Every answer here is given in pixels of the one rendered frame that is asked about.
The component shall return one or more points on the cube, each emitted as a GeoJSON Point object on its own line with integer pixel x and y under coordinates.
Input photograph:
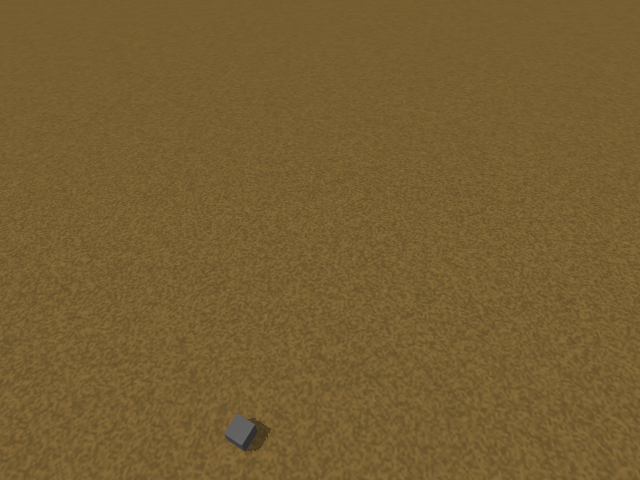
{"type": "Point", "coordinates": [241, 432]}

